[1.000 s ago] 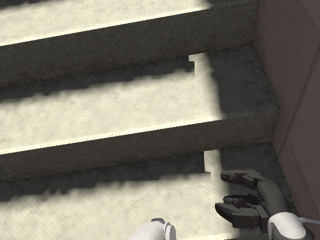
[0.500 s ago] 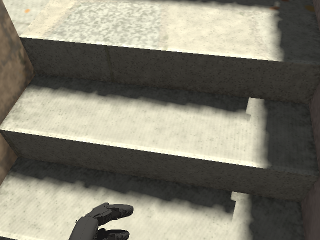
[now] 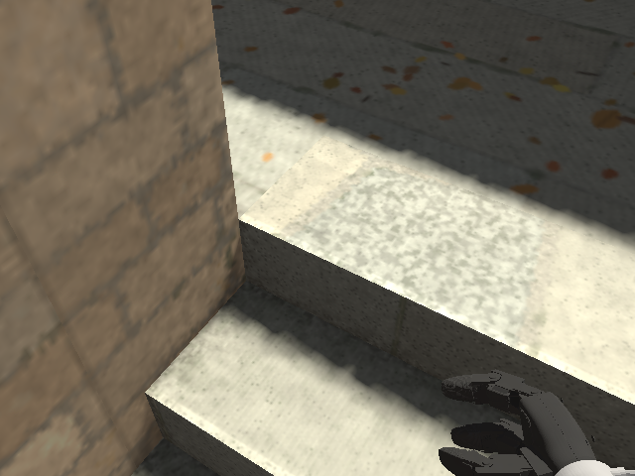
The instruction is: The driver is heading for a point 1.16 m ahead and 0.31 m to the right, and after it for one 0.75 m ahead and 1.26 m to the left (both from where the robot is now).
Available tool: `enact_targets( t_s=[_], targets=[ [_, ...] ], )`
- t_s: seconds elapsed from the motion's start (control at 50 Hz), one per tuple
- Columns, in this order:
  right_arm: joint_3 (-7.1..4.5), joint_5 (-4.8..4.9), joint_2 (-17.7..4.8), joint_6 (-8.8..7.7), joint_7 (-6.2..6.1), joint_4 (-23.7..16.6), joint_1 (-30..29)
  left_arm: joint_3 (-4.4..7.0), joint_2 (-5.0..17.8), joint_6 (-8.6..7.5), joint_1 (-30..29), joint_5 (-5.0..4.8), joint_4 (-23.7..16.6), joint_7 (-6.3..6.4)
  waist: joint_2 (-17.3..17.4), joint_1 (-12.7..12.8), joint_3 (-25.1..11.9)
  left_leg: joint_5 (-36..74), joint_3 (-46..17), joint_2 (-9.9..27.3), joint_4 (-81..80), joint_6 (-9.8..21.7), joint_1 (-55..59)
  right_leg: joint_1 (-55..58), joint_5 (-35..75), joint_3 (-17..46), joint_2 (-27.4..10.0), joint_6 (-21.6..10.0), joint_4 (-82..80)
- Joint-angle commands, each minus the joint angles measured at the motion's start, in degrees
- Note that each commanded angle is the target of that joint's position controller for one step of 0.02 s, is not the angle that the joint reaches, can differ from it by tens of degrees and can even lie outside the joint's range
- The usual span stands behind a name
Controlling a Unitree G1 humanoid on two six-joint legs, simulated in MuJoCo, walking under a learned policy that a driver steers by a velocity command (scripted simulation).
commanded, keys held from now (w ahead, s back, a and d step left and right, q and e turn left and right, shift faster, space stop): w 0.04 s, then w+e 0.96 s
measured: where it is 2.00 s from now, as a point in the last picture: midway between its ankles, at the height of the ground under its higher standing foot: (518, 158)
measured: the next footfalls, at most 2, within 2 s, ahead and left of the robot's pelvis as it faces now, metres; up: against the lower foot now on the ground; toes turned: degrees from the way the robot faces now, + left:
right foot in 0.48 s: +0.40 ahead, -0.12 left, +0.17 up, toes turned -7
left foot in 0.98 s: +0.81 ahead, +0.00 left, +0.34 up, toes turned -22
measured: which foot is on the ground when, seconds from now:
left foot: down 0.00-0.50, up 0.52-0.96, down 0.98-1.00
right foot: up 0.00-0.46, down 0.48-1.00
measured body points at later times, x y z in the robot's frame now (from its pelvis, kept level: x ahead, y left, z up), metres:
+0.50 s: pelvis +0.27 -0.01 +0.17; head +0.26 -0.02 +0.62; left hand +0.51 +0.16 +0.10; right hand +0.25 -0.22 +0.01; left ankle +0.12 +0.08 -0.56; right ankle +0.36 -0.11 -0.42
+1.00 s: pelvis +0.58 -0.03 +0.33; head +0.57 -0.02 +0.78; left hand +0.57 +0.18 +0.17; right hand +0.79 -0.27 +0.30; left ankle +0.77 +0.01 -0.25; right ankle +0.37 -0.10 -0.40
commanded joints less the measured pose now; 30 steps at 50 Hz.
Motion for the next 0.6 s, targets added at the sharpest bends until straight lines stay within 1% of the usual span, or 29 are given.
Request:
enact_targets(
  t_s=[0.02,0.04,0.06,0.08,0.1,0.12,0.14,0.16,0.18,0.2,0.22,0.24,0.26,0.28,0.3,0.32,0.34,0.38,0.4,0.42,0.44,0.46,0.48,0.5,0.52,0.54,0.56,0.58,0.6],
  targets=[
    [-9.92,-2.17,-21.5,-2.06,-2.52,15.0,40.8,6.28,10.5,0.34,-0.8,-3.95,-7.5,-0.86,14.5,-13.6,-13.5,25.4,-56.4,14.4,-47.5,7.3,55.6,-45.5,8.0,17.6,12.6,-0.5,62.8],
    [-9.38,-1.02,-18.2,-3.83,-2.57,16.3,34.4,5.41,6.2,-0.1,-2.8,-3.0,-7.8,0.01,14.8,-10.0,-6.1,18.3,-51.0,13.4,-46.7,7.5,45.8,-49.3,8.7,17.1,11.3,-1.4,72.3],
    [-8.55,0.1,-13.6,-4.39,-2.14,16.3,27.3,4.55,4.1,-0.55,-4.5,-3.08,-8.0,0.85,10.3,-7.1,-3.5,12.2,-48.9,13.3,-46.0,8.6,39.7,-53.6,8.9,16.1,11.3,-3.8,80.9],
    [-6.12,-1.97,-7.0,-4.3,-1.47,16.2,20.8,3.2,0.9,0.3,-5.6,-3.47,-8.6,2.12,5.8,-3.0,-1.4,7.3,-46.7,13.4,-48.5,6.7,31.7,-54.9,13.9,18.1,10.5,-7.2,82.4],
    [-5.07,-3.02,-3.1,-4.18,-0.79,16.6,16.4,2.44,0.2,1.35,-6.1,-3.19,-8.7,3.16,0.3,-0.5,0.8,1.7,-41.6,12.6,-50.6,6.4,28.4,-58.7,14.3,17.0,9.3,-7.9,80.3],
    [-4.25,-3.61,-0.8,-4.86,-0.56,17.5,15.4,2.6,0.2,2.37,-7.2,-4.17,-8.3,3.38,0.2,1.0,1.8,0.4,-37.5,12.6,-52.1,4.9,26.3,-61.1,15.5,16.3,8.4,-8.6,81.0],
    [-5.84,0.17,-0.7,-5.03,-4.24,19.5,16.6,0.7,-4.5,3.13,-13.8,-4.53,-13.6,8.38,4.3,1.4,2.6,2.5,-25.0,12.4,-56.8,-0.2,29.4,-54.6,3.5,12.5,9.8,-5.8,71.9],
    [-5.05,0.75,-0.9,-5.85,-5.19,19.6,17.1,1.49,-1.9,3.58,-14.7,-5.27,-12.9,9.89,2.0,0.6,5.5,12.0,-19.4,11.2,-59.3,-2.2,26.0,-53.0,6.5,11.1,9.6,-4.9,68.3],
    [-4.79,-3.76,-1.3,-6.79,-2.02,18.2,17.1,3.07,5.6,3.24,-11.0,-5.78,-10.9,3.79,7.0,2.5,5.4,15.0,-21.0,9.8,-56.3,1.9,24.3,-59.1,9.2,9.9,8.8,-7.5,86.4],
    [-5.33,-5.37,-2.8,-6.36,-0.92,19.2,19.0,3.06,5.8,2.9,-9.8,-5.81,-10.5,1.6,6.3,2.4,5.8,16.2,-17.9,9.8,-56.0,1.7,27.5,-65.2,7.7,11.1,11.1,-9.5,95.7],
    [-5.48,-5.86,-4.1,-5.83,-0.29,19.6,21.6,2.36,4.3,2.76,-10.6,-5.11,-11.0,1.02,5.2,2.0,6.8,15.9,-14.9,9.4,-55.4,1.6,30.2,-71.1,6.6,11.6,12.3,-11.6,99.7],
    [-4.51,-6.63,-3.2,-5.06,0.11,22.2,27.8,1.61,3.5,2.78,-14.2,-4.24,-12.6,0.98,4.2,0.2,7.8,16.0,-15.4,10.4,-56.0,3.5,35.3,-78.8,5.8,12.1,12.5,-14.1,101.8],
    [-3.87,-7.35,-4.0,-5.0,0.31,23.6,30.3,1.46,3.6,2.76,-16.7,-3.71,-14.8,1.57,2.5,0.7,8.3,18.3,-12.7,9.9,-54.8,2.9,38.6,-82.5,9.7,12.8,11.9,-14.7,98.6],
    [-3.51,-7.44,-4.9,-5.4,0.12,22.3,27.6,2.06,6.1,3.38,-20.1,-4.06,-17.5,1.75,1.8,1.6,8.4,18.5,-8.3,8.8,-57.2,1.6,35.1,-77.5,13.0,9.7,10.1,-13.7,86.3],
    [-3.2,-6.22,-4.4,-6.32,-0.15,22.3,28.5,1.88,6.4,4.18,-23.5,-4.86,-18.9,1.92,4.1,0.4,7.6,19.1,-6.8,8.1,-60.1,2.2,35.1,-75.8,14.0,5.9,8.9,-12.9,81.3],
    [-2.71,-6.27,-4.8,-6.36,-0.44,23.7,34.2,1.39,6.0,5.17,-27.3,-5.14,-20.9,1.7,7.3,-2.1,7.0,20.6,-7.8,9.8,-62.8,4.1,39.3,-78.6,13.1,2.4,8.1,-12.1,82.6],
    [-2.1,-6.85,-4.2,-6.33,-0.36,25.7,38.0,1.01,5.7,6.06,-29.4,-5.77,-22.3,2.18,6.3,-3.7,9.8,22.3,-9.8,12.6,-64.4,4.7,44.2,-83.8,11.3,4.7,6.3,-10.5,79.8],
    [-2.17,-4.92,-6.0,-6.11,0.34,24.1,37.3,0.65,5.7,7.44,-36.2,-5.91,-25.4,2.27,6.3,-6.7,7.5,36.2,-6.6,14.3,-69.9,6.4,41.4,-71.5,2.3,-3.4,6.8,-8.3,63.3],
    [-2.94,-2.96,-9.3,-6.6,0.54,21.0,30.5,0.51,3.9,7.18,-33.9,-5.19,-24.4,1.48,8.6,-3.2,5.7,56.3,-1.3,13.1,-70.8,5.8,35.2,-55.6,-3.4,-8.1,9.0,-8.5,54.9],
    [-3.87,-2.25,-14.9,-7.06,0.88,21.3,31.0,0.27,3.3,7.16,-32.6,-5.35,-24.4,0.75,12.4,-1.8,2.6,80.9,-1.1,14.4,-68.6,8.4,33.9,-45.6,-6.5,-10.4,13.4,-6.6,54.2],
    [-5.03,-0.85,-19.9,-7.74,1.25,20.9,29.7,0.42,2.9,7.8,-27.5,-5.16,-24.3,-0.08,15.0,1.6,1.1,97.8,-0.1,16.7,-64.4,9.0,42.3,-43.2,-8.2,-11.0,15.1,-5.2,48.1],
    [-6.05,-0.36,-21.4,-7.95,1.24,20.4,28.0,1.2,5.1,7.75,-25.3,-4.45,-23.2,0.01,13.2,1.9,0.5,104.5,0.0,17.5,-60.6,8.7,50.5,-43.2,-12.7,-11.6,17.8,-4.3,39.3],
    [-7.26,0.57,-22.9,-7.58,1.45,20.3,26.4,2.2,7.5,6.88,-23.2,-4.53,-23.1,-0.08,12.7,3.3,1.6,111.0,0.5,17.0,-54.1,9.5,57.0,-42.7,-16.3,-15.1,21.4,-4.9,25.6],
    [-6.72,-1.86,-17.9,-7.18,1.84,20.6,30.9,3.96,12.3,6.26,-15.7,-4.71,-19.3,1.33,8.2,0.8,-6.0,112.0,1.5,13.9,-41.8,8.1,55.2,-30.2,-4.6,-8.9,22.3,-7.9,25.5],
    [-5.87,-5.22,-12.6,-6.4,2.23,22.1,36.3,4.58,14.1,6.09,-4.0,-4.73,-14.1,2.73,3.2,1.4,-14.3,96.9,-3.5,11.7,-27.9,4.8,35.5,-8.1,8.6,10.6,18.0,-14.8,22.9],
    [-5.43,-5.51,-9.4,-4.82,3.81,20.4,29.9,4.78,15.5,5.66,10.7,-2.1,-7.3,3.43,-8.2,6.4,-13.7,30.3,-7.3,0.1,-7.1,1.0,12.6,4.9,-4.1,37.0,9.5,-20.9,0.4],
    [-5.58,-1.13,-8.2,-4.57,3.56,17.7,20.9,4.63,13.6,4.54,13.2,-1.04,-6.8,4.18,-8.9,9.1,-5.9,27.5,-19.3,-3.6,10.0,2.1,0.9,-0.6,-30.8,48.7,7.4,-17.7,-9.5],
    [-5.4,0.03,-6.2,-5.52,1.8,16.9,18.3,4.24,12.9,3.21,8.3,-1.95,-6.7,4.54,-10.2,6.3,0.7,30.4,-22.6,-2.9,20.3,0.9,-4.4,-9.5,-29.8,48.6,5.5,-18.5,-9.1],
    [-5.03,-0.44,-4.6,-5.62,0.16,16.0,15.7,3.31,8.8,2.96,4.0,-2.46,-4.7,4.25,-4.0,2.9,1.8,31.1,-22.9,-2.6,22.0,0.8,-5.4,-13.6,-25.2,43.7,6.2,-18.6,-7.9]
  ],
)
Velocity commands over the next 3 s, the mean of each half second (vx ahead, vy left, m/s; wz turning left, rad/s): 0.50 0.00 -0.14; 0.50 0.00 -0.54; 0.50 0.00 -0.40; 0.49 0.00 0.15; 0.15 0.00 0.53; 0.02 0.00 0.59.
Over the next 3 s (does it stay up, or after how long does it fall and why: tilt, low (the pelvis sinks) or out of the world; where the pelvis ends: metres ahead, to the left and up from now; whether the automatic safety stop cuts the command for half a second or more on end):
stays up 1.06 -0.39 0.49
